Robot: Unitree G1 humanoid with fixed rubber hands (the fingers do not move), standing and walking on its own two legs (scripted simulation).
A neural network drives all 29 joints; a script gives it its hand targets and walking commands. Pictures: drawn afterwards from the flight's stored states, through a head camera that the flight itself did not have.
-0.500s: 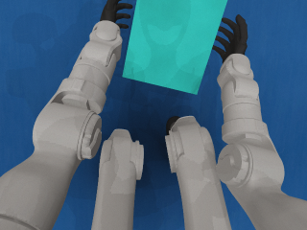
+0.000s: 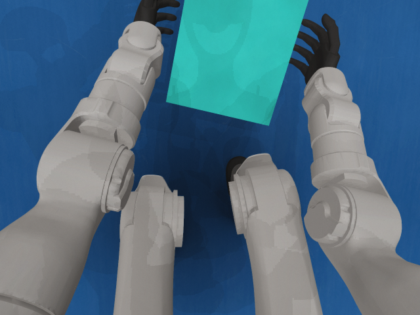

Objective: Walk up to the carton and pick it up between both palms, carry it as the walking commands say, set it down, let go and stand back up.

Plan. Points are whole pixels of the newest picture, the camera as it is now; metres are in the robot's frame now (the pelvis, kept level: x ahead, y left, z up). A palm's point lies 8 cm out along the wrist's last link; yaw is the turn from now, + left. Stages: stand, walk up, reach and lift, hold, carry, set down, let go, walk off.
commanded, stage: set down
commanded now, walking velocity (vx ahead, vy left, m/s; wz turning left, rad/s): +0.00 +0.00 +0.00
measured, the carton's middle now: (229, 48) +0.52 -0.12 -0.27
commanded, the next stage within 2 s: none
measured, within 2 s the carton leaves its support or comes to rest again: rests again in 1.44 s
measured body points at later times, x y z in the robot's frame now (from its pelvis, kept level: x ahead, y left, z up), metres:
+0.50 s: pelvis +0.00 +0.00 -0.01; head +0.35 -0.01 +0.27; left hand +0.55 +0.02 -0.19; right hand +0.46 -0.25 -0.18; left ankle +0.08 +0.10 -0.35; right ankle +0.14 -0.14 -0.35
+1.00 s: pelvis +0.00 +0.00 -0.01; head +0.35 -0.01 +0.26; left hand +0.55 +0.02 -0.19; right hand +0.46 -0.26 -0.18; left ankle +0.08 +0.09 -0.35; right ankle +0.14 -0.14 -0.35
